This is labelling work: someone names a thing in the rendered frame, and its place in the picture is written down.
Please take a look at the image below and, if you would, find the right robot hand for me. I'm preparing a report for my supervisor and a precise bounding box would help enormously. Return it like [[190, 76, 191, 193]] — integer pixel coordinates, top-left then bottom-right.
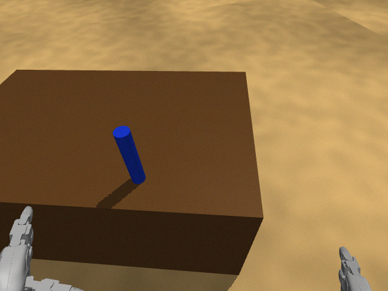
[[339, 247, 372, 291]]

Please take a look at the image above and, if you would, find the left robot hand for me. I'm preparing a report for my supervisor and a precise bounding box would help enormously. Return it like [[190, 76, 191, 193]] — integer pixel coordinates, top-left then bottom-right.
[[0, 206, 84, 291]]

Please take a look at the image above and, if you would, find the can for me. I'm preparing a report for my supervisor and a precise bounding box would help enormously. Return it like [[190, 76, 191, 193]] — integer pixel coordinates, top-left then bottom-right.
[[113, 125, 146, 184]]

